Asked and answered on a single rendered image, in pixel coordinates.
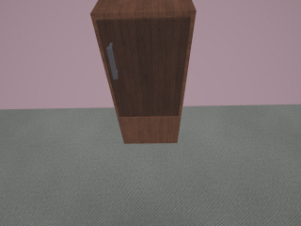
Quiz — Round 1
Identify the cupboard door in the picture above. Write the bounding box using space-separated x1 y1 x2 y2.
96 17 191 117

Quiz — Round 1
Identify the handle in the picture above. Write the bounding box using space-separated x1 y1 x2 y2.
106 42 118 80

